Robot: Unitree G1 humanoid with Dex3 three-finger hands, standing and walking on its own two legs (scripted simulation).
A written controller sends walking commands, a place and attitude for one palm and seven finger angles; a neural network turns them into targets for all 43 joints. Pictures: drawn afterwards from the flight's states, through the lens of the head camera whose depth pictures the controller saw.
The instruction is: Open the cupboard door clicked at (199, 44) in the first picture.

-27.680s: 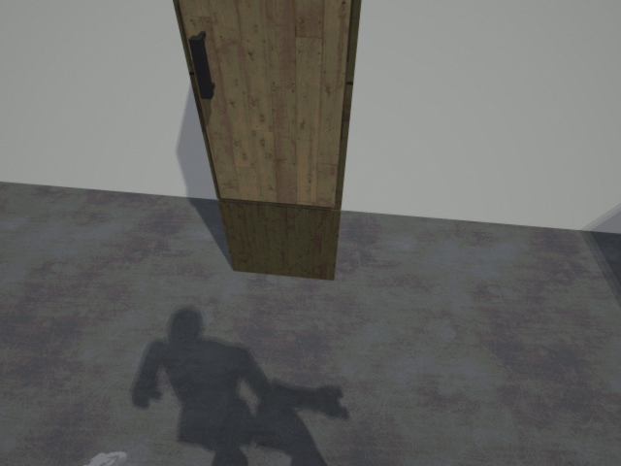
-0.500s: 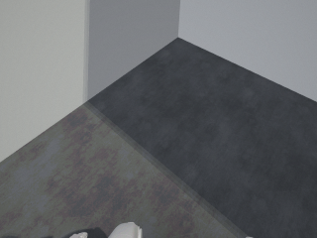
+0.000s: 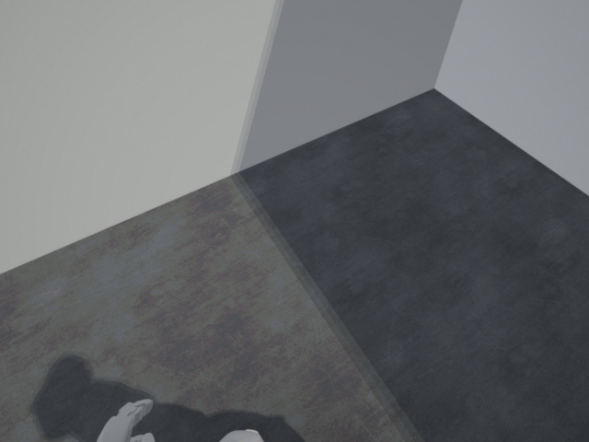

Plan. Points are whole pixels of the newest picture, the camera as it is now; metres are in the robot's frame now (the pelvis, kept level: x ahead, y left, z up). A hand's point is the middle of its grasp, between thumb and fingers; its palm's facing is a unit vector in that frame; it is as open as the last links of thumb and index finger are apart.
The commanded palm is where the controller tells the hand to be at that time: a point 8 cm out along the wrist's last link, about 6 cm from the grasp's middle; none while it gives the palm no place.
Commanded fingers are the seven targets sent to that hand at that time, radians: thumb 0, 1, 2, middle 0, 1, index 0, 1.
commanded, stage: turn to face it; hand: left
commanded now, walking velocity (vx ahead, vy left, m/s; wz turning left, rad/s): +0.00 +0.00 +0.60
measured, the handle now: out of the picture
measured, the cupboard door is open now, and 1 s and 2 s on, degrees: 44 44 44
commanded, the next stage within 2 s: none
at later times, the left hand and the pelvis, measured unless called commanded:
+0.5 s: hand out of the picture +0.04 +0.23 -0.15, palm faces +0.33 -0.91 -0.26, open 7.4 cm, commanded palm none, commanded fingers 0.00 0.90 0.90 -0.20 -0.30 -0.20 -0.30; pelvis +0.02 +0.00 +0.01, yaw +18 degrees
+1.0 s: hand out of the picture -0.03 +0.18 -0.18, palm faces +0.61 -0.76 -0.21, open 7.4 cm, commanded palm none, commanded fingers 0.00 0.90 0.90 -0.20 -0.30 -0.20 -0.30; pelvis +0.05 -0.01 +0.00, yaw +38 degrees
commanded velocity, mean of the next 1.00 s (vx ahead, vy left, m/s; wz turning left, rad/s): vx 0.00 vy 0.00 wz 0.60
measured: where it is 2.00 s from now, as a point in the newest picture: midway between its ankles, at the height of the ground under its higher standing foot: outside the picture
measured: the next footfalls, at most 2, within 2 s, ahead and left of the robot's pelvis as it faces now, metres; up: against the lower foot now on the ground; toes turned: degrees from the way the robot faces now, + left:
left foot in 0.28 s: +0.04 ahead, +0.13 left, +0.00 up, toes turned +17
right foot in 0.62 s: +0.13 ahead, -0.13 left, +0.00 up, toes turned +20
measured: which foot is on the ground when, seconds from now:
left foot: up 0.00-0.26, down 0.28-0.62, up 0.64-0.94, down 0.96-1.00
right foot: down 0.00-0.28, up 0.30-0.60, down 0.62-0.96, up 0.98-1.00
